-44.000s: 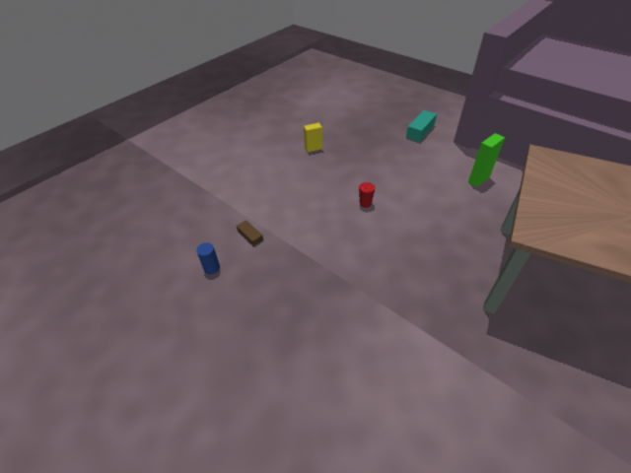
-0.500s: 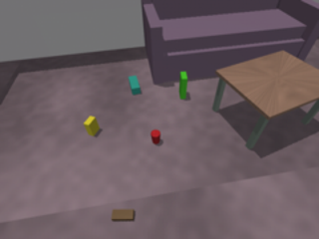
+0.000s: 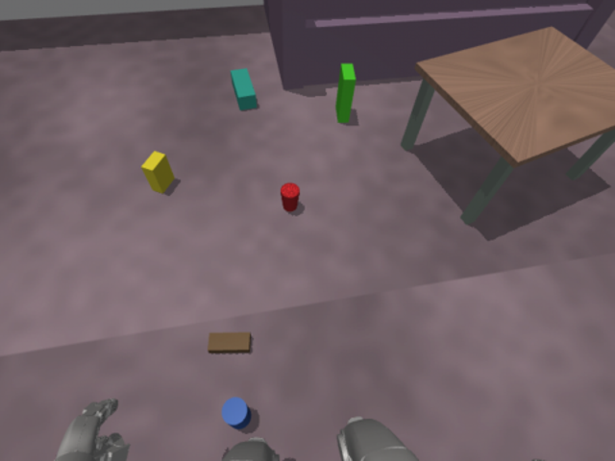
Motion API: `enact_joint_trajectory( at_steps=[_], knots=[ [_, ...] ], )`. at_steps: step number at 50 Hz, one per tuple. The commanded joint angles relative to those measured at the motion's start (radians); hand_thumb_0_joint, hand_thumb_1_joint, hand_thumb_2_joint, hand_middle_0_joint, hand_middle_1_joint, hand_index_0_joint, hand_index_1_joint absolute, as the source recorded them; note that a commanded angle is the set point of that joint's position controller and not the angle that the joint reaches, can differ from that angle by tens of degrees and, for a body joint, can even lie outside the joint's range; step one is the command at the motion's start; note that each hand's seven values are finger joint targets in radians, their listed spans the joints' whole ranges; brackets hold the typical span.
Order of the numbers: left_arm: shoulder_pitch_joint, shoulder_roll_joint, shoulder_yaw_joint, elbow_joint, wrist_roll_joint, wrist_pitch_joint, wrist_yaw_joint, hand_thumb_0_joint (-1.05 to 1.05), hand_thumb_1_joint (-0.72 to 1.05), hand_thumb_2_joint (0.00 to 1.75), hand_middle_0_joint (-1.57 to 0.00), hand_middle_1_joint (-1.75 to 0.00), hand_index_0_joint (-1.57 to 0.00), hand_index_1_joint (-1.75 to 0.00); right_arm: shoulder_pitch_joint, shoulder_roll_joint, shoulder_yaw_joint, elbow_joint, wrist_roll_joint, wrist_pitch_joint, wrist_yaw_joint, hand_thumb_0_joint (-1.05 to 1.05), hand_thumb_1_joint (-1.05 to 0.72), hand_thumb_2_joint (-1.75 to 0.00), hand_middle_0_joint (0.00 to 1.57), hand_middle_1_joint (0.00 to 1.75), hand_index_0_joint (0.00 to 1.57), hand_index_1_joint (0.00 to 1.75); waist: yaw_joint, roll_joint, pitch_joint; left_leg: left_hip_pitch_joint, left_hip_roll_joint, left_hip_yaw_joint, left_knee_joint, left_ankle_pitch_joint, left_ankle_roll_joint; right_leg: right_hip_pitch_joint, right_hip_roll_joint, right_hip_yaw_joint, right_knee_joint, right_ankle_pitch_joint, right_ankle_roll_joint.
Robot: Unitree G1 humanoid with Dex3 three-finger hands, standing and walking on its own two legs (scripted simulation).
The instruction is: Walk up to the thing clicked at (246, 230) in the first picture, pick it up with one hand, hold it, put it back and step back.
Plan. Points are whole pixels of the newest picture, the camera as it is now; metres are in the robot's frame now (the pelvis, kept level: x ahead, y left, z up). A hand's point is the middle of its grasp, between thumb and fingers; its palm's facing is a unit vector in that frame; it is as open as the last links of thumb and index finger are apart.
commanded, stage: step back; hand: left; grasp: from above
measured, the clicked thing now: (229, 342) +0.47 +0.23 -0.74
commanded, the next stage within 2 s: none
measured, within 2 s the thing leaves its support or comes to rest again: neither
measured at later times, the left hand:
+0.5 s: hand out of the picture +0.01 +0.25 -0.13, palm faces -0.02 -0.91 -0.41, open 7.3 cm
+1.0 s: hand out of the picture -0.19 +0.27 -0.16, palm faces -0.10 -0.92 -0.38, open 7.3 cm
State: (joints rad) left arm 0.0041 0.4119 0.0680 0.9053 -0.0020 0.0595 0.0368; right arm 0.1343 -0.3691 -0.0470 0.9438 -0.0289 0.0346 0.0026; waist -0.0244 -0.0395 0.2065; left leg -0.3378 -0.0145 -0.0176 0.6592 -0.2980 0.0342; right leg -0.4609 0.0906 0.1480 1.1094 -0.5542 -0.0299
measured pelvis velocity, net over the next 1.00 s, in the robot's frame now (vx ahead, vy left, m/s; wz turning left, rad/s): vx -0.28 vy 0.00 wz -0.11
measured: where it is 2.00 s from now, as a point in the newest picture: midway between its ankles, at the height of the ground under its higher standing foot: outside the picture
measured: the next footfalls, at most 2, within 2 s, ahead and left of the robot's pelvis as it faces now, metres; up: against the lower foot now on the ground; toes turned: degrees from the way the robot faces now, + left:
right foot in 0.22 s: -0.02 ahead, -0.13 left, +0.00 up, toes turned -1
left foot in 0.60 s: -0.11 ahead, +0.11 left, +0.00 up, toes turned -2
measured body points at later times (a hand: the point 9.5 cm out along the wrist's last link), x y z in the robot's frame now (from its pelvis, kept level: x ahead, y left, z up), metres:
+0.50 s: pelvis -0.11 -0.01 +0.00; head -0.04 -0.03 +0.45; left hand +0.01 +0.30 -0.10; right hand -0.03 -0.33 -0.13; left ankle -0.14 +0.12 -0.67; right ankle -0.06 -0.13 -0.72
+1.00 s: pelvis -0.28 +0.00 +0.00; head -0.22 +0.01 +0.44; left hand -0.18 +0.32 -0.13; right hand -0.15 -0.31 -0.10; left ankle -0.15 +0.11 -0.72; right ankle -0.33 -0.14 -0.70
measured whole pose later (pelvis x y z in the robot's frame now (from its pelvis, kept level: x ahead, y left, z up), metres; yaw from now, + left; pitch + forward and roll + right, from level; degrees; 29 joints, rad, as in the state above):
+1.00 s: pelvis -0.28 +0.00 +0.00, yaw -6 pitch -3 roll -1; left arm 0.23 0.40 0.08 0.86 0.01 0.06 0.00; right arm 0.08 -0.37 -0.04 0.79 -0.03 0.03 -0.01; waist 0.02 -0.01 0.19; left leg -0.41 0.06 0.04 0.61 -0.15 0.02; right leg -0.26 0.02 0.07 0.81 -0.47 0.02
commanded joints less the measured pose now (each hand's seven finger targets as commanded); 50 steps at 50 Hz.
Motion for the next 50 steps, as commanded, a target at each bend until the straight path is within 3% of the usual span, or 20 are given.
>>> enact_joint_trajectory(
  at_steps=[1,5,8,10,11,12,13,15,17,23,27,29,30,31,32,35,40,45,48,50],
  knots=[
    [0.120,0.158,0.043,-0.056,0.009,-0.021,0.004,0.00,0.90,0.90,-0.20,-0.30,-0.20,-0.30,0.015,-0.239,-0.069,-0.119,0.002,-0.030,-0.034,0.00,-0.90,-0.90,0.20,0.30,0.20,0.30,0.014,0.168,-0.310,0.324,0.271,-0.260,-0.139,0.649,0.216,-0.066,-0.028,0.007,0.036,0.013,0.033],
    [0.111,0.144,0.051,-0.085,0.014,-0.031,-0.007,0.00,0.90,0.90,-0.20,-0.30,-0.20,-0.30,0.048,-0.256,-0.071,-0.138,0.004,-0.025,-0.035,0.00,-0.90,-0.90,0.20,0.30,0.20,0.30,-0.013,0.175,-0.285,0.306,0.286,-0.236,-0.128,0.639,0.234,0.005,-0.053,-0.055,-0.176,0.017,0.049],
    [0.166,0.135,0.058,-0.068,0.022,-0.037,-0.017,0.00,0.90,0.90,-0.20,-0.30,-0.20,-0.30,0.006,-0.269,-0.067,-0.157,0.007,-0.014,-0.031,0.00,-0.90,-0.90,0.20,0.30,0.20,0.30,0.003,0.203,-0.289,0.197,0.253,-0.214,-0.115,0.445,0.189,0.156,-0.063,-0.121,-0.435,0.121,0.025],
    [0.263,0.136,0.063,-0.033,0.033,-0.049,-0.017,0.00,0.90,0.90,-0.20,-0.30,-0.20,-0.30,-0.035,-0.269,-0.061,-0.167,0.022,-0.004,-0.026,0.00,-0.90,-0.90,0.20,0.30,0.20,0.30,0.054,0.173,-0.297,0.054,0.217,-0.167,-0.051,0.319,0.125,0.325,-0.068,-0.140,-0.639,0.333,-0.006],
    [0.261,0.186,0.075,-0.042,0.048,-0.055,-0.015,0.00,0.90,0.90,-0.20,-0.30,-0.20,-0.30,-0.021,-0.229,-0.048,-0.167,0.029,-0.002,-0.023,0.00,-0.90,-0.90,0.20,0.30,0.20,0.30,0.047,0.054,-0.271,-0.094,0.150,-0.132,0.017,0.157,0.061,0.376,-0.164,0.026,-0.689,0.343,-0.044],
    [0.222,0.299,0.102,-0.070,0.035,-0.056,-0.018,0.00,0.90,0.90,-0.20,-0.30,-0.20,-0.30,-0.053,-0.178,-0.038,-0.183,0.037,-0.002,-0.025,0.00,-0.90,-0.90,0.20,0.30,0.20,0.30,0.064,-0.213,-0.213,-0.210,-0.061,-0.031,0.221,-0.179,-0.010,0.280,-0.402,0.347,-0.795,0.418,-0.174],
    [0.159,0.334,0.104,-0.113,0.044,-0.060,-0.017,0.00,0.90,0.90,-0.20,-0.30,-0.20,-0.30,-0.067,-0.215,-0.054,-0.163,0.028,0.006,-0.038,0.00,-0.90,-0.90,0.20,0.30,0.20,0.30,0.076,-0.215,-0.174,-0.131,-0.081,-0.122,0.474,-0.350,-0.024,0.108,-0.518,0.459,-0.810,0.506,-0.302],
    [0.063,0.227,0.083,-0.143,0.027,-0.064,-0.011,0.00,0.90,0.90,-0.20,-0.30,-0.20,-0.30,0.035,-0.220,-0.054,-0.120,0.043,0.005,-0.034,0.00,-0.90,-0.90,0.20,0.30,0.20,0.30,0.007,-0.056,-0.181,-0.135,-0.095,-0.202,0.591,-0.240,-0.025,0.160,-0.388,0.222,-0.721,0.673,-0.241],
    [0.040,0.200,0.079,-0.160,0.033,-0.059,-0.007,0.00,0.90,0.90,-0.20,-0.30,-0.20,-0.30,0.062,-0.211,-0.044,-0.111,0.040,-0.005,-0.038,0.00,-0.90,-0.90,0.20,0.30,0.20,0.30,0.000,-0.092,-0.192,-0.142,-0.113,-0.152,0.588,-0.190,-0.039,0.199,-0.314,0.094,-0.679,0.715,-0.184],
    [0.191,0.175,0.073,-0.170,0.036,-0.051,0.006,0.00,0.90,0.90,-0.20,-0.30,-0.20,-0.30,0.018,-0.194,-0.034,-0.144,0.026,-0.011,-0.039,0.00,-0.90,-0.90,0.20,0.30,0.20,0.30,0.090,-0.127,-0.251,-0.174,-0.056,-0.088,0.283,-0.247,-0.060,0.457,-0.340,0.095,-0.602,0.841,-0.205],
    [0.150,0.208,0.073,-0.200,0.022,-0.037,0.000,0.00,0.90,0.90,-0.20,-0.30,-0.20,-0.30,0.106,-0.190,-0.043,-0.120,0.016,-0.017,-0.028,0.00,-0.90,-0.90,0.20,0.30,0.20,0.30,0.039,-0.176,-0.304,0.003,-0.017,-0.010,-0.041,-0.135,-0.026,0.395,-0.329,0.086,-0.540,0.816,-0.171],
    [0.125,0.193,0.058,-0.214,0.014,-0.025,-0.008,0.00,0.90,0.90,-0.20,-0.30,-0.20,-0.30,0.142,-0.209,-0.059,-0.105,0.002,-0.025,-0.022,0.00,-0.90,-0.90,0.20,0.30,0.20,0.30,0.004,-0.092,-0.294,0.158,0.007,-0.021,-0.220,0.107,0.001,0.226,-0.279,0.043,-0.492,0.626,-0.093],
    [0.141,0.153,0.049,-0.224,0.011,-0.022,-0.010,0.00,0.90,0.90,-0.20,-0.30,-0.20,-0.30,0.128,-0.273,-0.076,-0.123,-0.015,-0.028,-0.020,0.00,-0.90,-0.90,0.20,0.30,0.20,0.30,0.007,0.083,-0.290,0.217,0.182,-0.263,-0.264,0.187,0.060,0.071,-0.178,-0.004,-0.371,0.387,-0.036],
    [0.068,0.168,0.061,-0.225,0.003,-0.025,0.000,0.00,0.90,0.90,-0.20,-0.30,-0.20,-0.30,0.059,-0.389,-0.095,-0.141,-0.004,-0.020,-0.007,0.00,-0.90,-0.90,0.20,0.30,0.20,0.30,-0.033,0.337,-0.241,0.061,0.372,-0.488,-0.351,0.293,0.219,0.023,0.014,-0.102,-0.152,-0.056,0.011],
    [0.038,0.185,0.077,-0.213,0.024,-0.024,0.010,0.00,0.90,0.90,-0.20,-0.30,-0.20,-0.30,0.052,-0.379,-0.096,-0.145,-0.014,-0.026,-0.010,0.00,-0.90,-0.90,0.20,0.30,0.20,0.30,-0.048,0.256,-0.197,-0.015,0.408,-0.554,-0.357,0.295,0.266,0.031,0.016,0.043,0.030,-0.118,0.010],
    [0.173,0.156,0.071,-0.153,0.002,-0.019,0.005,0.00,0.90,0.90,-0.20,-0.30,-0.20,-0.30,-0.066,-0.266,-0.060,-0.169,-0.010,-0.030,-0.025,0.00,-0.90,-0.90,0.20,0.30,0.20,0.30,0.057,0.139,-0.171,0.057,0.282,-0.266,-0.279,0.412,0.176,-0.058,0.029,0.069,0.198,0.032,0.002],
    [0.229,0.155,0.075,-0.142,0.019,-0.025,-0.010,0.00,0.90,0.90,-0.20,-0.30,-0.20,-0.30,0.003,-0.227,-0.063,-0.173,0.005,-0.038,-0.032,0.00,-0.90,-0.90,0.20,0.30,0.20,0.30,0.021,0.162,-0.220,0.263,0.256,-0.216,-0.240,0.407,0.197,-0.097,0.014,0.029,0.119,0.089,0.066],
    [0.226,0.143,0.063,-0.150,0.018,-0.027,-0.016,0.00,0.90,0.90,-0.20,-0.30,-0.20,-0.30,0.013,-0.256,-0.073,-0.194,0.002,-0.028,-0.030,0.00,-0.90,-0.90,0.20,0.30,0.20,0.30,-0.012,0.211,-0.262,0.284,0.295,-0.211,-0.221,0.371,0.228,0.011,-0.049,-0.034,-0.154,0.031,0.074],
    [0.293,0.156,0.070,-0.107,0.017,-0.029,-0.028,0.00,0.90,0.90,-0.20,-0.30,-0.20,-0.30,-0.018,-0.286,-0.080,-0.203,-0.004,-0.011,-0.026,0.00,-0.90,-0.90,0.20,0.30,0.20,0.30,0.006,0.246,-0.279,0.157,0.266,-0.193,-0.238,0.195,0.172,0.184,-0.074,-0.119,-0.400,0.085,0.043],
    [0.402,0.145,0.077,-0.054,0.021,-0.030,-0.036,0.00,0.90,0.90,-0.20,-0.30,-0.20,-0.30,-0.057,-0.303,-0.087,-0.211,0.003,0.003,-0.024,0.00,-0.90,-0.90,0.20,0.30,0.20,0.30,0.055,0.246,-0.288,0.032,0.244,-0.178,-0.227,0.046,0.133,0.326,-0.072,-0.173,-0.605,0.213,0.013]
  ],
)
